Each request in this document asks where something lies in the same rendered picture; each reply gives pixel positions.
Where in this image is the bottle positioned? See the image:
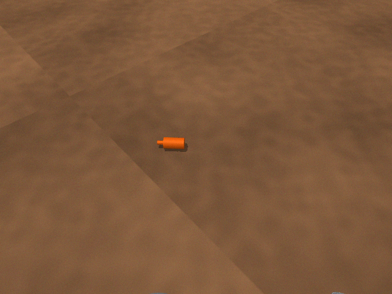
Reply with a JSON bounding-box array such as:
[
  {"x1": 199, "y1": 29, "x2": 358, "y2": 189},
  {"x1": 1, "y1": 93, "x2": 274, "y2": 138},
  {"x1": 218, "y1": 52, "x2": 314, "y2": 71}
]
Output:
[{"x1": 157, "y1": 137, "x2": 185, "y2": 149}]

